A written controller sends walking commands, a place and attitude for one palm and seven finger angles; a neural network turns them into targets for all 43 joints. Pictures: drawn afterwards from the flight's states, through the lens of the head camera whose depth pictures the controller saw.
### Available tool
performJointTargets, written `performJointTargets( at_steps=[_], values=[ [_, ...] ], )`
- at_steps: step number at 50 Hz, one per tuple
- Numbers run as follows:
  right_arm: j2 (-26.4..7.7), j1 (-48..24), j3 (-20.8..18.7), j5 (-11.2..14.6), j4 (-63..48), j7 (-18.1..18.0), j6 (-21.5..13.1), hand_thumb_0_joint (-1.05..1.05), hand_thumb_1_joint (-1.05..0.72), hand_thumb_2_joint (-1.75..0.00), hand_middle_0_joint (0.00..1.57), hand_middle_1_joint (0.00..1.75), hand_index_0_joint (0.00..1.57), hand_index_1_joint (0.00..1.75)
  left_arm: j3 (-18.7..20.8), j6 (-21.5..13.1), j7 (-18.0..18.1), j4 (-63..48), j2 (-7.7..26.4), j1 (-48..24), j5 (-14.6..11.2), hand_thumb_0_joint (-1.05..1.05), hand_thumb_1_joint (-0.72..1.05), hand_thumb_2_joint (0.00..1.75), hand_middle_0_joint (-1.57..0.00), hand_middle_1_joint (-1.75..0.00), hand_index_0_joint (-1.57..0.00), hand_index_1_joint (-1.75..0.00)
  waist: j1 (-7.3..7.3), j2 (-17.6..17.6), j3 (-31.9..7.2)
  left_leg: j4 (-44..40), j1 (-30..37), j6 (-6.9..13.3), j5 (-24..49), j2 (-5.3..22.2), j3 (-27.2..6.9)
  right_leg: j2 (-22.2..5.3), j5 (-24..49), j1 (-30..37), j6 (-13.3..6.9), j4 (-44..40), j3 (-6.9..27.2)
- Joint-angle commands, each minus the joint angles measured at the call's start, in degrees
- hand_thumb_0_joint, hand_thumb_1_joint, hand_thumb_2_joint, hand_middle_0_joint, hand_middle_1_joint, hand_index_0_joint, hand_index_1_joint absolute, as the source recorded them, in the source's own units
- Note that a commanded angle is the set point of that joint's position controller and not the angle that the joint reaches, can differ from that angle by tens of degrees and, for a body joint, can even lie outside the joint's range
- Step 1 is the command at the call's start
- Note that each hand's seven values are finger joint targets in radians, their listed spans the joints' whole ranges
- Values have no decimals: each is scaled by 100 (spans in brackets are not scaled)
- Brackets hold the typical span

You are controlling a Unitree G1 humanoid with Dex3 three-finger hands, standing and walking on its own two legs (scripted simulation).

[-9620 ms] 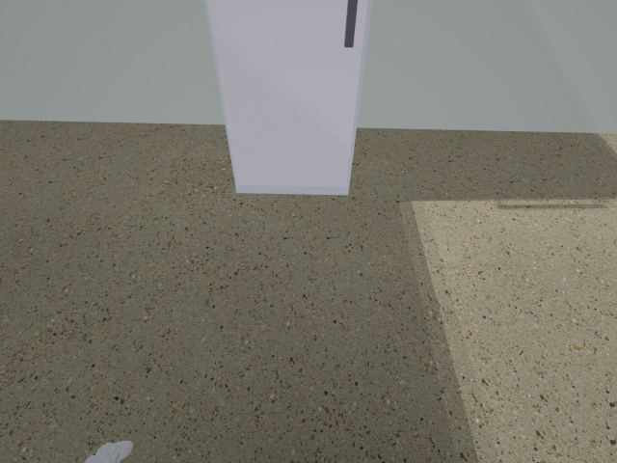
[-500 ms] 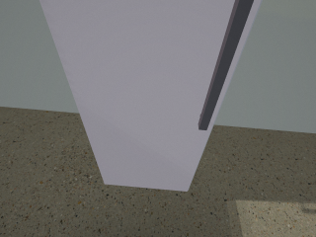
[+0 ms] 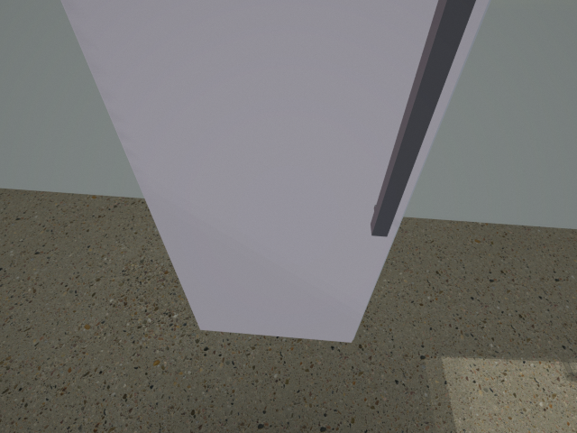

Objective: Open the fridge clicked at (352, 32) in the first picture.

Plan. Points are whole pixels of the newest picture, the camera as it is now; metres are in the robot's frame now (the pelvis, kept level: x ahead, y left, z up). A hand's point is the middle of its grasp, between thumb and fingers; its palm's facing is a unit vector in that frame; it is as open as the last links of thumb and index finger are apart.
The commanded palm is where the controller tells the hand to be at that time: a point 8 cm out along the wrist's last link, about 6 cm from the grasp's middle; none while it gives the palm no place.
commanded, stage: look again from close up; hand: right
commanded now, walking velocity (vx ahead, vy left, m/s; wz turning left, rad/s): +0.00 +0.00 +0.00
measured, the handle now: (415, 104) +0.49 -0.14 +0.22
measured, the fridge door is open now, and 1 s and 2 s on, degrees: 0 0 0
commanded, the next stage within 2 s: raise the hand to about handle height in 0.44 s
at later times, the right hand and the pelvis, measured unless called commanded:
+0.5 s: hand out of the picture +0.02 -0.17 -0.17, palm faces +0.01 +0.98 -0.21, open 7.4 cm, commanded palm none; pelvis +0.00 +0.01 +0.00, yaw +0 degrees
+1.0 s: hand out of the picture +0.12 -0.19 -0.05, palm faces +0.17 +0.99 +0.01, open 8.8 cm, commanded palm +0.12 -0.24 -0.01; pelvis -0.03 +0.03 -0.06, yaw -3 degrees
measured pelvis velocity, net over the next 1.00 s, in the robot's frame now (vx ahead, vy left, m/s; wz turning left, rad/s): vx -0.03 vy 0.03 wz -0.05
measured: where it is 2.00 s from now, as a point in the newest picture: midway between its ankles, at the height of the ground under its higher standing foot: outside the picture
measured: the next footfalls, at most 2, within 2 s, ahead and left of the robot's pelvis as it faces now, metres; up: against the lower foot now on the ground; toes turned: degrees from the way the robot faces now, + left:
none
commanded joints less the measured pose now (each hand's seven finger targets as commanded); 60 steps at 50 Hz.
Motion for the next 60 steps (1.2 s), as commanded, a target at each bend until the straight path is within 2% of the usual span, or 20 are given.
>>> performJointTargets(
  at_steps=[1,26,27,28,29,30,31,33,36,37,39,40,44,46,48,52,54,56,59,60],
  values=[
    [-653,281,-97,29,-190,-36,-89,0,-90,-90,20,30,20,30,77,-88,12,-134,568,300,22,0,90,90,-20,-30,-20,-30,2,4,102,-455,-25,245,950,473,-527,-633,831,-239,-17,-587,582],
    [-762,124,-133,37,-204,-14,-96,0,-90,-90,20,30,20,30,87,-85,17,-44,626,205,31,0,90,90,-20,-30,-20,-30,-23,-14,78,-589,57,272,946,488,-536,-658,858,-182,14,-662,597],
    [-698,623,-89,-15,42,-252,-153,0,-90,-90,20,30,20,30,113,-119,-15,-386,723,-104,-40,0,90,90,-20,-30,-20,-30,-121,27,-106,-260,101,163,3312,785,-728,-776,1769,-377,148,534,374],
    [-2149,-3731,-1103,1122,-8776,-180,-1407,0,-88,-89,20,32,20,32,224,-962,210,-2399,1581,-58,-334,0,90,90,-20,-30,-20,-30,361,-961,-2917,75,803,273,2697,142,-308,-9,2245,904,72,-133,593],
    [-2527,-2488,-1492,816,-8165,-437,-1268,0,-85,-88,20,33,20,33,6,-1365,412,-2200,999,-471,-304,0,90,90,-20,-30,-20,-30,67,-1481,-2187,152,475,294,1567,-59,-391,-129,2164,1112,102,-146,261],
    [-1368,-909,-704,808,-7071,-518,-1060,0,-83,-87,21,34,21,34,83,-1548,435,-2042,1177,-372,-211,0,90,90,-20,-30,-20,-30,-22,-1454,-2197,220,353,296,843,-95,14,-166,2114,628,161,-220,400],
    [-18,876,-63,942,-5570,-497,-474,0,-81,-86,21,36,21,36,98,-1571,373,-1897,851,-334,-339,0,90,90,-20,-30,-20,-30,98,-624,-1163,85,-196,219,616,-104,112,-245,1697,150,123,-203,519],
    [-490,-276,-544,1145,-6663,-230,-918,0,-76,-84,21,39,21,39,304,-1675,281,-2521,1257,-405,-287,0,90,90,-20,-30,-20,-30,288,140,-432,18,-829,127,167,-75,226,-145,753,-534,102,101,659],
    [-122,1599,-864,1339,-4926,454,-1909,0,-69,-81,22,43,22,43,401,-1718,144,-2913,1174,-564,-161,0,90,90,-20,-30,-20,-30,-146,1450,205,435,-1701,119,-966,-150,265,24,-154,-1942,169,770,546],
    [-105,1982,-956,1463,-4843,815,-2328,0,-67,-80,22,45,22,45,440,-1705,55,-3081,1188,-631,-142,0,90,90,-20,-30,-20,-30,-254,1710,84,686,-1832,129,-1122,-146,200,63,-307,-2337,194,1051,497],
    [-405,2382,-1294,1649,-4747,1647,-2993,0,-62,-78,22,48,22,48,580,-1641,-153,-3510,1318,-716,-132,0,90,90,-20,-30,-20,-30,-417,1155,-242,1131,-1574,258,-644,-107,11,184,-101,-2484,261,1519,368],
    [-546,2264,-1281,1704,-4889,2057,-3193,0,-60,-77,22,50,22,50,576,-1624,-220,-3762,1385,-830,-137,0,90,90,-20,-30,-20,-30,-358,843,-489,1312,-1483,282,-275,-34,-76,244,10,-2565,254,1755,324],
    [-1277,1488,-1989,1981,-6048,2361,-2815,0,-50,-73,23,55,23,55,560,-1445,-103,-4291,1324,-872,-245,0,90,90,-20,-30,-20,-30,-474,266,-1371,1459,-1466,158,-529,70,-546,308,-144,-3009,115,2170,185],
    [-1301,676,-2047,2103,-7060,2151,-2922,0,-46,-71,23,58,23,58,509,-1475,1,-4458,1192,-780,-250,0,90,90,-20,-30,-20,-30,-303,-220,-1634,1411,-1698,122,-1075,50,-669,253,-311,-2881,82,2275,254],
    [-1391,-103,-1977,2035,-8309,1800,-3303,0,-41,-69,24,62,24,62,452,-1557,47,-4376,1115,-511,-176,0,90,90,-20,-30,-20,-30,-98,-876,-1956,1628,-1879,169,-718,-53,-559,142,-42,-2465,28,2394,433],
    [-1081,-406,-1151,1770,-8655,1723,-3705,0,-32,-65,24,68,24,68,326,-1701,157,-3939,1186,-238,-155,0,90,90,-20,-30,-20,-30,371,-953,-1714,1865,-2454,219,-405,-194,-295,-19,-33,-2278,-29,2557,685],
    [-1066,-618,-882,1790,-8213,2043,-3473,0,-27,-63,25,70,25,70,223,-1766,220,-3845,1314,-275,-208,0,90,90,-20,-30,-20,-30,547,-734,-1382,1802,-2557,195,-590,-226,-227,-57,-285,-2447,-50,2545,815],
    [-1350,-562,-1010,1733,-7478,2335,-2934,0,-22,-61,25,74,25,74,226,-1761,298,-3814,1369,-281,-309,0,90,90,-20,-30,-20,-30,534,-380,-1106,1501,-2455,155,-1129,-203,-312,-39,-722,-2756,-39,2370,829],
    [-1734,2,-1702,1861,-6474,2585,-1767,0,-15,-58,25,78,25,78,215,-1665,386,-3951,1364,-453,-414,0,90,90,-20,-30,-20,-30,74,-77,-1212,1141,-1932,133,-1463,-114,-384,12,-747,-2846,-14,2034,772],
    [-1817,80,-1882,1959,-6659,2598,-1480,0,-13,-57,25,80,25,80,182,-1630,391,-4084,1338,-506,-413,0,90,90,-20,-30,-20,-30,-69,-3,-1576,1161,-1601,99,-1211,-62,-313,41,-523,-2698,-2,1919,745]
  ],
)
